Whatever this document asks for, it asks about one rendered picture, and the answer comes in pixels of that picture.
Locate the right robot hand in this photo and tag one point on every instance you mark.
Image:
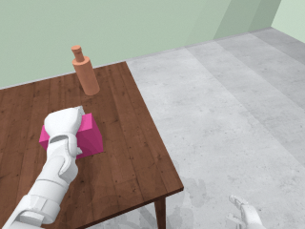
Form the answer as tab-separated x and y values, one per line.
248	214

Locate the robot left forearm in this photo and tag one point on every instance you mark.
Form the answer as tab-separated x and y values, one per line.
42	203

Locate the left robot hand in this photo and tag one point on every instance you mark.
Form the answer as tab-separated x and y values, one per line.
65	121

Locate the table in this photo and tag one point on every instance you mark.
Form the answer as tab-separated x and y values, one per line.
134	169

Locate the sponge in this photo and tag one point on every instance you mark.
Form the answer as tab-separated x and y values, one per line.
88	137

